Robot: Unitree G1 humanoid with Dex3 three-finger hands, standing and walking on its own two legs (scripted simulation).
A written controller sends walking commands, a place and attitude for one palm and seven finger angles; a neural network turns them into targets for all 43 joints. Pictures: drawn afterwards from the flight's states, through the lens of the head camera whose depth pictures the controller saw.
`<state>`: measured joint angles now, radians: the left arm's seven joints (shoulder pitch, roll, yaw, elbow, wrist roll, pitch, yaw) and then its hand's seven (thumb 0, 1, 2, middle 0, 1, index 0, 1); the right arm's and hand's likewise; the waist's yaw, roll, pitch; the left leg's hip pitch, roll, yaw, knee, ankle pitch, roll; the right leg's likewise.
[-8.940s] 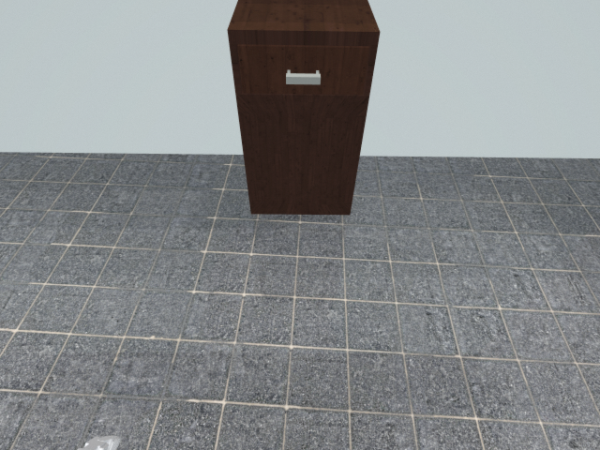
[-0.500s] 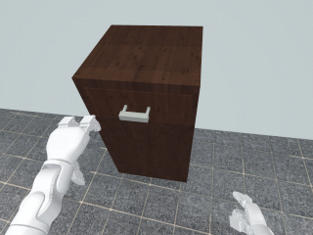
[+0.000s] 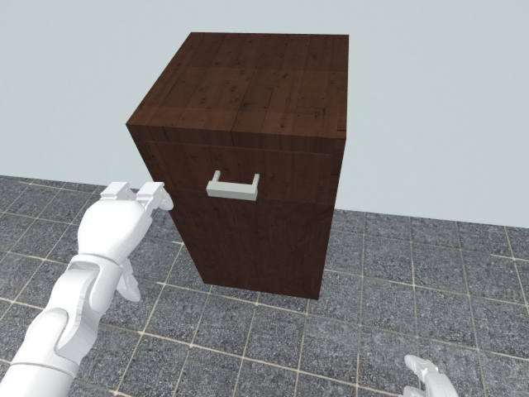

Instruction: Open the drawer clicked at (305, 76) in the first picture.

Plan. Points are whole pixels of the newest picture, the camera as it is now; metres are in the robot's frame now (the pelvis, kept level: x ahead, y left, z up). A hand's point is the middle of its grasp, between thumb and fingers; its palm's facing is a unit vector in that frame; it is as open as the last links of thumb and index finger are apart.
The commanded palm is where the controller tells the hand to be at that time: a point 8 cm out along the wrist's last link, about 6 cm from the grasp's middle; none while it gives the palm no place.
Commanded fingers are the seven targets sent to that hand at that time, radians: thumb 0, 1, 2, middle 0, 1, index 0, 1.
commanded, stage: move the hooked fingers above the handle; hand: left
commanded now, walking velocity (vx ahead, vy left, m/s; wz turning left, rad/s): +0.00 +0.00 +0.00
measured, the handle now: (234, 183) +0.56 +0.15 -0.07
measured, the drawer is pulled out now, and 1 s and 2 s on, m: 0.00 0.00 0.00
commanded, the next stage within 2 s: none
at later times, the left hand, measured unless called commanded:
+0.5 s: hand (169, 220) +0.36 +0.21 +0.05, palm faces +0.01 -0.06 -1.00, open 13.9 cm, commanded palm +0.34 +0.21 +0.11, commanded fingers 0.00 -0.50 0.30 -0.30 -1.20 -0.30 -1.20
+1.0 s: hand (199, 204) +0.42 +0.18 +0.03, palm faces -0.03 -0.03 -1.00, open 13.9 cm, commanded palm +0.40 +0.18 +0.08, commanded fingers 0.00 -0.50 0.30 -0.30 -1.20 -0.30 -1.20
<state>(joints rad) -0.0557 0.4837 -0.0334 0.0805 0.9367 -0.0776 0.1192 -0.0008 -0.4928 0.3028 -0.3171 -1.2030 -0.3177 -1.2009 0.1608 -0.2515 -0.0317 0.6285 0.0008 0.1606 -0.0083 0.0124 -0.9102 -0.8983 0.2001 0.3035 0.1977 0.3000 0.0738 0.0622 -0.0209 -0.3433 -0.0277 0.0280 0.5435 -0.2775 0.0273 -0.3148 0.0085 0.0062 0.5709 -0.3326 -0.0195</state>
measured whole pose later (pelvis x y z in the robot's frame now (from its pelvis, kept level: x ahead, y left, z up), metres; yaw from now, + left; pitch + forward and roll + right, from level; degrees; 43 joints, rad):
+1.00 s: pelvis +0.00 -0.01 -0.01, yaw +0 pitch +11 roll +1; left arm -0.55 0.38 -0.12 0.75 1.06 -0.06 0.26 0.00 -0.49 0.30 -0.32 -1.20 -0.32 -1.20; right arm 0.27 -0.24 -0.07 0.67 0.01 0.16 -0.01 0.01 -0.91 -0.90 0.20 0.30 0.20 0.30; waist -0.02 0.05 -0.11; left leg -0.54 -0.01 0.03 0.66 -0.32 0.01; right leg -0.51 0.03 0.01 0.69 -0.37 -0.04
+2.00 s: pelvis +0.00 +0.01 -0.04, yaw -2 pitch +21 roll -1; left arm -0.89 0.39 -0.10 1.13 1.10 0.01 0.37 0.00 -0.49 0.30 -0.32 -1.20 -0.32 -1.20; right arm 0.40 -0.23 -0.07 0.72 -0.03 0.13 0.01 0.01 -0.91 -0.90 0.20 0.30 0.20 0.30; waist -0.15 0.06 -0.16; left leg -0.82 0.01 0.04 0.85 -0.39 0.04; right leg -0.77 0.04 0.01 0.81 -0.41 -0.01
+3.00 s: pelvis -0.01 +0.00 -0.05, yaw -1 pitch +24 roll -1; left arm -0.89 0.43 -0.07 1.17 1.12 -0.02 0.41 0.00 -0.49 0.30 -0.32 -1.20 -0.32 -1.20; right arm 0.35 -0.24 -0.06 0.71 -0.03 0.11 -0.01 0.01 -0.91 -0.90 0.20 0.30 0.20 0.30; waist -0.16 0.05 -0.17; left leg -0.95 0.01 0.01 0.95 -0.42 0.02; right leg -0.89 0.05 -0.02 0.92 -0.45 -0.03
